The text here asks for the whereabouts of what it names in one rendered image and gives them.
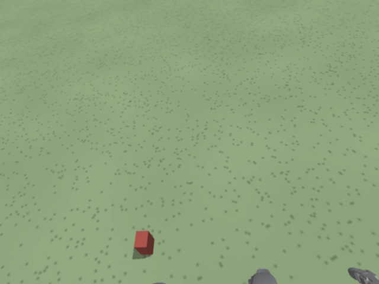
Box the carton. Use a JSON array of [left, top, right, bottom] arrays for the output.
[[134, 231, 155, 255]]

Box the right robot hand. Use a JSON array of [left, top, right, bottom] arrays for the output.
[[348, 267, 379, 284]]

